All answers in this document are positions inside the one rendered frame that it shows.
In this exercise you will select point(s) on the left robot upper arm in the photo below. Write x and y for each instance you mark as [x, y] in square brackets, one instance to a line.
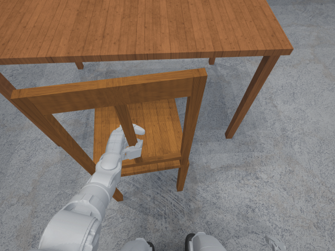
[71, 231]

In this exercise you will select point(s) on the robot left forearm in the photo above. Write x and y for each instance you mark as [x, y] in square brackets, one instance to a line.
[98, 191]

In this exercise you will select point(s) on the left robot hand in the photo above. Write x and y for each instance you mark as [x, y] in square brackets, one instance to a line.
[117, 142]

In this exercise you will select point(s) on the right robot hand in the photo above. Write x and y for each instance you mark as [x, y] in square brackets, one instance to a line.
[276, 245]

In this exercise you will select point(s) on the robot shin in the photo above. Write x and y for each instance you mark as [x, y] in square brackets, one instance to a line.
[142, 239]
[199, 233]

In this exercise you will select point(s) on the table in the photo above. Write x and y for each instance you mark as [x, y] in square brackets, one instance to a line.
[67, 31]

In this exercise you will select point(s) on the left robot shin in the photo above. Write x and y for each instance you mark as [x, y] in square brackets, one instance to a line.
[142, 239]

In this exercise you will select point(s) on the chair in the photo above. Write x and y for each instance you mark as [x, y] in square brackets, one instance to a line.
[145, 100]

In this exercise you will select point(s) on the right robot shin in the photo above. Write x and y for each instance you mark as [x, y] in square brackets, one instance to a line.
[199, 233]

